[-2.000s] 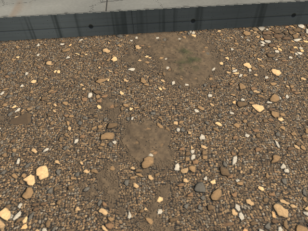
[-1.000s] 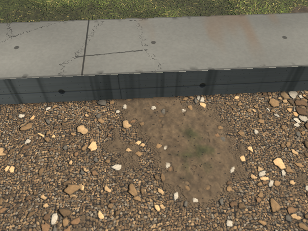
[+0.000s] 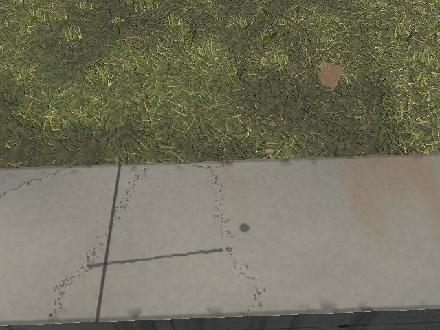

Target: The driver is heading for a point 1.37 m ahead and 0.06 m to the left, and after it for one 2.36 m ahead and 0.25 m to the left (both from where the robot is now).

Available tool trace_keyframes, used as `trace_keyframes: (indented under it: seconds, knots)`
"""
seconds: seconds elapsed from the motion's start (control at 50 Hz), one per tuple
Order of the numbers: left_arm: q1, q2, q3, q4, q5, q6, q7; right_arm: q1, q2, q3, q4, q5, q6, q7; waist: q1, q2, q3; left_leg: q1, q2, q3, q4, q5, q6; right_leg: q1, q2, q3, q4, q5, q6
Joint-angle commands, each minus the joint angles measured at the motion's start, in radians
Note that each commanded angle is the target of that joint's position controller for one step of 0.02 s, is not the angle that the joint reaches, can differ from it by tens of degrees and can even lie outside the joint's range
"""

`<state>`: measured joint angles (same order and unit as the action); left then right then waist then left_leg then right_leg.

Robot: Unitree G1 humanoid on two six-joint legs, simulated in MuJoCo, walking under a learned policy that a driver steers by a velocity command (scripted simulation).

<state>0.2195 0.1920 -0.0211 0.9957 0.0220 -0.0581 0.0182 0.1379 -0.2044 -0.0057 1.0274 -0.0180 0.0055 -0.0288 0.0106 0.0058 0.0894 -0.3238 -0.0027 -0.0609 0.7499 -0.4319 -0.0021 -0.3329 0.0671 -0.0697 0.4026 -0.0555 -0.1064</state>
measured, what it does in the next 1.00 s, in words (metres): walks ahead: left foot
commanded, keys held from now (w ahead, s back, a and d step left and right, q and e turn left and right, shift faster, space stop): shift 0.58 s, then w+shift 0.42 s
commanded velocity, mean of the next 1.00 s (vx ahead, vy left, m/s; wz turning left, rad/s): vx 0.25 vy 0.00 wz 0.00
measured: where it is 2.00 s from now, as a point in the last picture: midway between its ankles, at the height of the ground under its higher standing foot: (209, 137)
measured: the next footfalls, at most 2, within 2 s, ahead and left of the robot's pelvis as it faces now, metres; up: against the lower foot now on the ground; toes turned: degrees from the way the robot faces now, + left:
left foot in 0.08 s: +0.06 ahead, +0.14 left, +0.00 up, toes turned -2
left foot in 1.32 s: +0.61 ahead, +0.14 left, +0.19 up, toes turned +3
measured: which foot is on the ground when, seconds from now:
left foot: up 0.00-0.06, down 0.08-0.86, up 0.88-1.00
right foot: down 0.00-1.00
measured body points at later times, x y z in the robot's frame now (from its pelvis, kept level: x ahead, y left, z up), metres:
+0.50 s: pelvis +0.04 +0.04 +0.01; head +0.05 +0.04 +0.46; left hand +0.13 +0.29 -0.14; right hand +0.07 -0.21 -0.14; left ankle +0.02 +0.15 -0.73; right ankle +0.10 -0.06 -0.73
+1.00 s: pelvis +0.18 +0.01 +0.01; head +0.18 +0.00 +0.46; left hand +0.16 +0.26 -0.13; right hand +0.27 -0.24 -0.13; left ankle +0.11 +0.13 -0.61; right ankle +0.13 -0.07 -0.73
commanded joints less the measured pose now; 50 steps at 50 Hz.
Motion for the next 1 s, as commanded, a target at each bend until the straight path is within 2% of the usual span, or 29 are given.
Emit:
trace_keyframes:
  seconds: [0.02,0.06,0.08,0.1,0.12,0.14,0.16,0.18,0.2,0.26,0.4,0.58,0.6,0.62,0.64,0.66,0.7,0.72,0.76,0.78,0.82,0.84,0.86,0.88,0.9,0.92,0.94,0.96,1.0]
  knots:
    - [-0.006,0.147,0.033,-0.030,-0.006,0.013,0.004,0.185,-0.058,-0.009,0.053,0.000,0.029,-0.006,-0.052,-0.107,-0.185,0.209,-0.004,0.051,-0.138,0.115,0.006,-0.006,-0.245,0.232,-0.170,-0.101,-0.064]
    - [-0.012,0.141,0.034,-0.025,-0.015,0.028,0.004,0.157,-0.060,-0.005,0.054,-0.010,0.025,-0.006,-0.052,-0.087,-0.111,0.261,0.012,0.032,-0.281,0.206,0.024,-0.112,-0.217,0.248,-0.223,-0.442,0.005]
    - [0.005,0.134,0.035,-0.018,-0.016,0.032,0.002,0.146,-0.077,-0.003,0.047,-0.017,0.018,-0.007,-0.044,-0.064,-0.075,0.254,0.061,-0.028,-0.348,0.189,0.035,-0.133,-0.202,0.250,-0.229,-0.502,0.043]
    - [0.038,0.126,0.039,-0.012,-0.024,0.038,0.001,0.124,-0.116,-0.008,0.041,-0.015,0.009,-0.008,-0.013,-0.010,-0.033,0.155,0.101,-0.088,-0.395,0.080,0.053,-0.106,-0.161,0.221,-0.221,-0.464,0.070]
    - [0.038,0.116,0.040,-0.004,-0.024,0.045,-0.001,0.120,-0.108,-0.007,0.055,-0.003,0.002,-0.008,-0.006,0.050,-0.004,0.023,0.106,-0.103,-0.439,-0.007,0.059,0.000,-0.136,0.183,-0.172,-0.360,0.073]
    - [0.044,0.104,0.039,0.004,-0.019,0.046,-0.002,0.114,-0.083,0.000,0.061,0.002,-0.011,-0.009,0.008,0.073,-0.018,-0.027,0.107,-0.104,-0.473,-0.010,0.048,0.099,-0.136,0.176,-0.125,-0.262,0.068]
    - [-0.038,0.171,0.063,-0.031,-0.010,0.040,0.017,0.035,-0.164,-0.032,0.038,0.016,-0.018,-0.019,0.014,0.074,-0.012,-0.074,0.056,-0.014,-0.414,-0.023,0.043,0.114,-0.095,0.121,-0.086,-0.293,0.072]
    - [-0.040,0.169,0.064,-0.029,-0.001,0.037,0.026,0.037,-0.140,-0.028,0.029,0.010,-0.025,-0.024,0.007,0.030,-0.057,-0.060,0.052,-0.008,-0.411,-0.005,0.039,0.120,-0.106,0.131,-0.089,-0.320,0.063]
    - [-0.028,0.149,0.063,-0.022,-0.004,0.038,0.030,0.063,-0.107,-0.023,0.036,0.008,-0.029,-0.028,0.005,0.009,-0.059,-0.047,0.054,-0.010,-0.410,0.014,0.040,0.110,-0.109,0.134,-0.099,-0.324,0.055]
    - [-0.010,0.112,0.060,-0.007,-0.010,0.044,0.030,0.111,-0.081,-0.019,0.055,0.009,-0.035,-0.028,0.004,0.017,-0.036,-0.056,0.059,-0.015,-0.422,0.044,0.048,0.111,-0.114,0.129,-0.096,-0.283,0.041]
    - [-0.036,0.128,0.064,0.005,-0.011,0.039,0.021,0.110,-0.101,-0.020,0.047,0.012,-0.054,-0.016,0.002,0.011,-0.086,-0.016,0.060,-0.016,-0.424,0.167,0.052,0.182,-0.111,0.122,-0.046,-0.097,0.037]
    - [-0.075,0.134,0.072,0.024,-0.019,0.041,0.022,0.109,-0.106,-0.027,0.042,0.016,-0.051,-0.012,-0.008,0.006,-0.109,0.054,0.053,-0.006,-0.407,0.312,0.057,0.201,-0.115,0.124,-0.021,0.028,0.035]
    - [0.019,0.050,0.041,0.069,0.000,0.039,0.014,0.164,-0.027,0.005,0.067,-0.012,-0.046,-0.016,0.006,0.017,-0.189,0.113,0.102,-0.073,-0.484,0.182,0.059,0.249,-0.156,0.153,-0.071,-0.066,0.051]
    - [-0.007,0.064,0.046,0.069,-0.001,0.040,0.010,0.146,-0.052,-0.003,0.065,-0.013,-0.042,-0.016,0.004,0.028,-0.111,0.093,0.085,-0.077,-0.509,0.045,0.065,0.208,-0.122,0.136,-0.054,-0.168,0.061]
    - [-0.030,0.097,0.056,0.057,0.002,0.039,0.007,0.131,-0.112,-0.023,0.052,-0.009,-0.038,-0.013,-0.001,0.057,-0.082,0.093,0.079,-0.097,-0.518,-0.099,0.089,0.153,-0.081,0.101,0.000,-0.302,0.055]
    - [-0.056,0.111,0.061,0.042,0.006,0.036,0.000,0.132,-0.144,-0.035,0.041,-0.008,-0.034,-0.007,-0.012,0.083,-0.045,0.097,0.106,-0.147,-0.558,-0.239,0.118,0.069,-0.055,0.076,0.044,-0.388,0.053]
    - [-0.140,0.095,0.058,-0.008,0.009,0.023,-0.019,0.188,-0.180,-0.056,0.047,0.002,-0.039,-0.001,-0.048,0.139,0.064,0.157,0.223,-0.285,-0.670,-0.372,0.190,-0.120,-0.043,0.018,0.143,-0.341,0.063]
    - [-0.165,0.088,0.058,-0.030,0.014,0.011,-0.027,0.197,-0.176,-0.062,0.047,0.004,-0.047,0.001,-0.056,0.145,0.088,0.182,0.273,-0.324,-0.692,-0.340,0.218,-0.163,-0.078,0.021,0.186,-0.294,0.058]
    - [-0.155,0.096,0.066,-0.051,0.011,-0.012,-0.037,0.181,-0.165,-0.071,0.031,0.001,-0.066,0.007,-0.039,0.118,0.077,0.239,0.291,-0.310,-0.695,-0.222,0.235,-0.189,-0.112,0.034,0.192,-0.284,0.044]
    - [-0.136,0.092,0.068,-0.054,0.005,-0.021,-0.040,0.155,-0.162,-0.074,0.018,0.002,-0.074,0.012,-0.019,0.105,0.067,0.236,0.272,-0.266,-0.681,-0.156,0.229,-0.141,-0.112,0.027,0.142,-0.272,0.035]
    - [-0.019,0.072,0.073,-0.020,-0.003,-0.035,-0.037,0.083,-0.157,-0.079,-0.013,0.011,-0.087,0.021,0.049,0.065,0.022,0.118,0.182,-0.134,-0.591,-0.010,0.196,0.127,-0.061,-0.021,-0.006,-0.189,0.020]
    - [0.102,0.087,0.083,0.017,0.002,-0.040,-0.027,0.054,-0.147,-0.077,-0.034,0.011,-0.097,0.022,0.097,0.022,-0.030,0.013,0.133,-0.069,-0.463,0.150,0.178,0.327,-0.058,0.002,-0.020,-0.189,0.008]
    - [0.253,0.173,0.111,0.046,0.013,-0.048,-0.012,-0.004,-0.099,-0.061,-0.076,0.016,-0.107,0.029,0.171,-0.149,-0.074,-0.148,0.038,0.049,-0.165,0.310,0.130,0.485,-0.206,0.264,-0.157,-0.372,-0.052]
    - [0.394,0.258,0.141,0.093,0.016,-0.036,-0.008,0.002,-0.067,-0.053,-0.114,0.010,-0.113,0.035,0.174,-0.370,-0.118,-0.389,-0.056,0.132,0.123,0.089,0.097,0.653,-0.378,0.588,-0.254,-0.467,-0.128]
    - [0.353,0.181,0.121,0.097,0.021,-0.030,-0.014,-0.004,-0.090,-0.061,-0.095,-0.020,-0.105,0.034,0.125,-0.212,-0.087,-0.495,-0.034,0.061,0.394,-0.010,0.119,0.619,-0.397,0.631,-0.227,-0.505,-0.135]
    - [0.265,0.155,0.111,0.058,0.023,-0.032,-0.019,-0.001,-0.058,-0.056,-0.093,-0.020,-0.105,0.041,0.082,-0.099,-0.063,-0.563,0.015,0.029,0.557,0.061,0.131,0.559,-0.377,0.563,-0.196,-0.470,-0.134]
    - [0.220,0.134,0.102,0.043,0.023,-0.034,-0.023,0.016,-0.046,-0.051,-0.091,-0.018,-0.111,0.052,0.052,-0.044,-0.093,-0.565,0.052,0.024,0.635,0.123,0.137,0.510,-0.356,0.497,-0.200,-0.478,-0.124]
    - [0.205,0.118,0.094,0.039,0.018,-0.038,-0.024,0.020,-0.040,-0.049,-0.100,-0.021,-0.111,0.063,0.027,-0.037,-0.085,-0.575,0.073,0.033,0.682,0.157,0.131,0.451,-0.337,0.447,-0.225,-0.451,-0.115]
    - [0.196,0.089,0.078,0.042,0.015,-0.049,-0.026,-0.007,-0.026,-0.042,-0.129,-0.035,-0.089,0.075,-0.001,-0.037,-0.057,-0.616,0.088,0.056,0.781,0.188,0.098,0.362,-0.304,0.372,-0.245,-0.368,-0.106]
